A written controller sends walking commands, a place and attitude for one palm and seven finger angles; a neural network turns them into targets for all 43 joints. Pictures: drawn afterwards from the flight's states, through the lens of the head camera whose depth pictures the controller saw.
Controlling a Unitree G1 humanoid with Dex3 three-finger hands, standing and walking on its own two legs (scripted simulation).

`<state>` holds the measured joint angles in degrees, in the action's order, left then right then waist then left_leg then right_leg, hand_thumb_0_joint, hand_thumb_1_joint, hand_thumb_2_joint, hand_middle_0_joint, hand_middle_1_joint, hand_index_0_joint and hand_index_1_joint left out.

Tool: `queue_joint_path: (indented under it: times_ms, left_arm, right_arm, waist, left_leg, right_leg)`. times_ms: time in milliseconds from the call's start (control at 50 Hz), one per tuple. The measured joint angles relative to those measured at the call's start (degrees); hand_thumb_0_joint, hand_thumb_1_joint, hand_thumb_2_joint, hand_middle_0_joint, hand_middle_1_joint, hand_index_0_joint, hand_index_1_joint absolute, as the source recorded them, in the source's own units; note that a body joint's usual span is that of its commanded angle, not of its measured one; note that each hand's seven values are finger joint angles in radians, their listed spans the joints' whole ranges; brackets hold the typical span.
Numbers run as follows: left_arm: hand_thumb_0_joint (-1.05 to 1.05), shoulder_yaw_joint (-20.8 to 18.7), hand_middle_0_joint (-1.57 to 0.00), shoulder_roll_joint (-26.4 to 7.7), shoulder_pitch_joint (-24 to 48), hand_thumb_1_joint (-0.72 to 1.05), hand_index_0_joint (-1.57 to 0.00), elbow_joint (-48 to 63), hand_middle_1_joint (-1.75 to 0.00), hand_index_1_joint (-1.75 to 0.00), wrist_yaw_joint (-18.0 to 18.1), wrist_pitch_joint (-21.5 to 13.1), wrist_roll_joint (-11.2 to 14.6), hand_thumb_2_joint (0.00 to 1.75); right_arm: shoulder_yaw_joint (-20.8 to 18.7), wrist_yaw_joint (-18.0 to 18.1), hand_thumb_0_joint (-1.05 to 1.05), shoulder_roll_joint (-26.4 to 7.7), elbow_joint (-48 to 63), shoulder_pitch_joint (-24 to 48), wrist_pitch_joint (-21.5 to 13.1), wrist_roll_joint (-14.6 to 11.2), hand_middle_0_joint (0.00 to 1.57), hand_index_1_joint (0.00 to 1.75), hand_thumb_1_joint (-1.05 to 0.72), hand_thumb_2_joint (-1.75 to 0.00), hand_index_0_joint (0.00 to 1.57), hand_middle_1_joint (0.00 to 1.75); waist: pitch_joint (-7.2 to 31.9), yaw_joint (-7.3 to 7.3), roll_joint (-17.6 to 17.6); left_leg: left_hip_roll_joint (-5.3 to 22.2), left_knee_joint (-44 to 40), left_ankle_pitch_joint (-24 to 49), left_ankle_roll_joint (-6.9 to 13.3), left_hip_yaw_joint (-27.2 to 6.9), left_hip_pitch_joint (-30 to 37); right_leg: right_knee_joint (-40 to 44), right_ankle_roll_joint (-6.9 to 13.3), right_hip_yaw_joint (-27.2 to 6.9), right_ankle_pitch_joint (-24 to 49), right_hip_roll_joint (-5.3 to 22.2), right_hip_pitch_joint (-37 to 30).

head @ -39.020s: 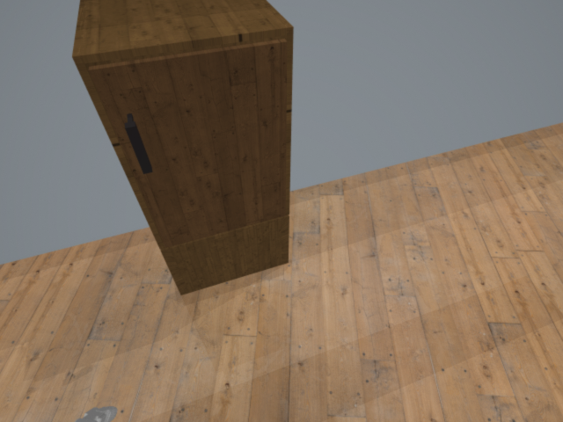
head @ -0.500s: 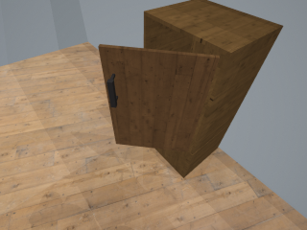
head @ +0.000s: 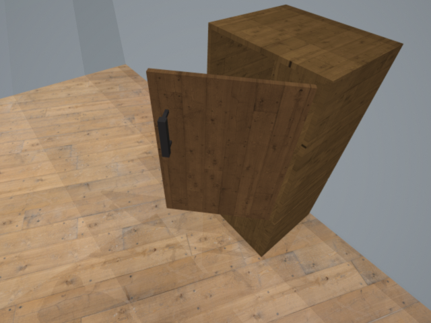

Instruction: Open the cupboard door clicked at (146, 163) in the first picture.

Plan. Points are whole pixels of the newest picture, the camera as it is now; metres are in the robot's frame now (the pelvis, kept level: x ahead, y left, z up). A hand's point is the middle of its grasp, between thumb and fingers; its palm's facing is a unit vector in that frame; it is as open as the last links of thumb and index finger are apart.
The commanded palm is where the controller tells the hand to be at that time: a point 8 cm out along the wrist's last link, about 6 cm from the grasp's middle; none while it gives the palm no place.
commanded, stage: shuffle to correct the standing spot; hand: left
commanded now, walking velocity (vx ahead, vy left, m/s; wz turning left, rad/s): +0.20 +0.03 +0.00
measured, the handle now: (166, 133) +0.60 +0.18 +0.00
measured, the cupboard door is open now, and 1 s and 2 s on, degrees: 44 44 44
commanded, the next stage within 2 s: come to a stop and stand still in 0.02 s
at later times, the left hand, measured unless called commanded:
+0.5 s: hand out of the picture +0.10 +0.21 -0.17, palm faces +0.03 -0.98 -0.21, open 7.3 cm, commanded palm none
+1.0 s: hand out of the picture +0.10 +0.16 -0.17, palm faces +0.06 -0.98 -0.20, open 7.2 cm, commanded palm none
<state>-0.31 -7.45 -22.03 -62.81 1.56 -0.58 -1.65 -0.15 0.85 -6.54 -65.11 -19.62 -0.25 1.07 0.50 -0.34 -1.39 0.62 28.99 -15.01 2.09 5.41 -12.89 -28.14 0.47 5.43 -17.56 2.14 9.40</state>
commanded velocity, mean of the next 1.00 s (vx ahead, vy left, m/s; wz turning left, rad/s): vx -0.03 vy -0.03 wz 0.00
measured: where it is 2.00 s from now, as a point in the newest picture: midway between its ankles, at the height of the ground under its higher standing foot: outside the picture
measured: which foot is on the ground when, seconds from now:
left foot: down 0.00-1.00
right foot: down 0.00-0.18, up 0.20-0.60, down 0.62-1.00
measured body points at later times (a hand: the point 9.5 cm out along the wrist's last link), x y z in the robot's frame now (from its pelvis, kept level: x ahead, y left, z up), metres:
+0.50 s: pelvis +0.06 +0.02 +0.00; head +0.09 +0.04 +0.45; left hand +0.10 +0.26 -0.16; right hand +0.02 -0.17 -0.15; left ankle +0.01 +0.09 -0.74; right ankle +0.08 -0.11 -0.70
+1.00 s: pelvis +0.06 -0.02 +0.00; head +0.06 -0.02 +0.45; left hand +0.09 +0.21 -0.15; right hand +0.07 -0.24 -0.15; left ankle +0.02 +0.09 -0.74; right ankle +0.08 -0.12 -0.74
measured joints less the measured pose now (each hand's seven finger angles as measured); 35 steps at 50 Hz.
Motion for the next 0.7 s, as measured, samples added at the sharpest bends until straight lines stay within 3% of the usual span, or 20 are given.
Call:
queue_joint_path:
  times_ms: [120, 180, 260, 300, 480, 560, 620, 640, 700]
  left_arm:
    - [0.0, -1.19, -0.2, -0.16, -2.73, 0.91, -0.2, 0.3, -0.3, -0.3, -0.15, -0.37, 0.22, 0.9]
    - [0.0, -1.65, -0.2, -0.61, -4.17, 0.91, -0.2, -0.43, -0.3, -0.3, -0.08, -0.29, 0.18, 0.9]
    - [0.01, -0.94, -0.2, -0.39, -2.73, 0.91, -0.2, -2.02, -0.3, -0.3, 0.39, 0.95, 0.39, 0.9]
    - [0.01, -0.81, -0.2, -0.33, -0.46, 0.91, -0.2, -1.73, -0.3, -0.3, 0.64, 1.24, 0.53, 0.9]
    - [0.02, -2.6, -0.2, -2.71, 9.92, 0.94, -0.2, 3.99, -0.3, -0.3, 0.72, 2.81, 0.34, 0.9]
    - [0.02, -3.08, -0.2, -3.02, 12.3, 0.93, -0.2, 6.01, -0.3, -0.3, 0.63, 2.66, 0.39, 0.9]
    - [0.01, -2.8, -0.2, -2.92, 12.55, 0.92, -0.2, 7.17, -0.3, -0.3, 0.46, 1.39, 0.3, 0.9]
    - [0.01, -2.67, -0.2, -2.73, 12.49, 0.92, -0.2, 7.13, -0.3, -0.3, 0.58, 0.77, 0.25, 0.9]
    - [0.01, -1.38, -0.2, -1.35, 12.66, 0.92, -0.2, 6.37, -0.3, -0.3, 0.5, 0.34, 0.35, 0.9]
  right_arm:
    - [-0.44, -0.36, 0.01, -0.22, 0.7, -1.91, 0.04, 0.17, 0.2, 0.3, -0.91, -0.9, 0.2, 0.3]
    - [-0.39, -0.34, 0.01, 0.21, 0.9, -2.0, -0.75, 0.06, 0.2, 0.3, -0.91, -0.9, 0.2, 0.3]
    - [0.54, 1.52, 0.01, 0.83, 1.44, -1.39, -3.22, -0.07, 0.2, 0.3, -0.91, -0.9, 0.2, 0.3]
    - [1.06, 2.17, 0.01, 1.46, 1.34, -1.19, -3.39, -0.18, 0.2, 0.3, -0.91, -0.9, 0.2, 0.3]
    - [0.26, 2.46, 0.01, 3.5, 1.03, 0.53, -1.17, -0.03, 0.2, 0.3, -0.9, -0.9, 0.2, 0.3]
    - [-0.85, 2.26, 0.01, 2.28, 1.68, 1.67, -0.6, 0.39, 0.2, 0.3, -0.9, -0.9, 0.2, 0.3]
    - [-1.48, 1.85, 0.01, 1.04, 2.16, 1.97, -0.44, 0.22, 0.2, 0.3, -0.9, -0.9, 0.2, 0.3]
    - [-1.65, 1.68, 0.01, 0.52, 2.22, 2.33, -0.31, -0.04, 0.2, 0.3, -0.9, -0.9, 0.2, 0.3]
    - [-2.3, 1.64, 0.01, -1.24, 2.83, 3.91, 0.45, -0.55, 0.2, 0.3, -0.9, -0.9, 0.2, 0.3]
  waist:
    - [0.03, -0.58, 0.35]
    - [-0.13, -0.78, -1.49]
    - [-1.31, 0.19, -1.86]
    - [-2.4, 0.89, -1.28]
    - [-5.89, 1.7, 0.46]
    - [-6.33, 1.91, 1.45]
    - [-5.71, 1.63, 1.43]
    - [-5.42, 1.4, 1.6]
    - [-5.24, 2.61, 3.33]
  left_leg:
    - [0.39, 6.16, -4.41, 0.52, -0.81, -2.02]
    - [-0.64, 6.5, -6.39, 1.46, 0.22, -0.8]
    - [-1.18, 3.4, -6.3, 2.44, 1.81, 2.24]
    - [-1.32, 0.62, -4.97, 2.57, 1.5, 4.02]
    - [-1.47, -4.16, -2.36, 1.93, -0.12, 6.26]
    - [-1.13, -2.78, -3.15, 1.17, -0.11, 5.61]
    - [-1.2, 0.9, -5.28, 0.15, 0.14, 4.06]
    - [-0.88, 2.86, -6.45, -0.27, 0.32, 3.15]
    - [0.05, 7.13, -11.25, -1.25, -1.76, 0.77]
  right_leg:
    - [-2.44, -0.58, 0.51, -2.84, -0.21, 0.01]
    - [-4.07, -1.01, -0.44, -4.8, 0.93, -0.27]
    - [-17.53, 0.09, -2.25, -10.93, 0.9, 5.51]
    - [-20.03, 0.01, -2.22, -11.17, 0.71, 7.83]
    - [-18.9, -0.63, -2.71, -3.7, 0.29, 13.9]
    - [-14.8, -0.39, -2.69, -2.59, -0.05, 12.27]
    - [-4.69, -0.53, -2.67, 5.18, 0.32, 7.41]
    - [-3.86, -0.48, -2.78, 3.43, 0.06, 7.0]
    - [-5.46, 0.32, -1.22, 1.32, -0.99, 7.44]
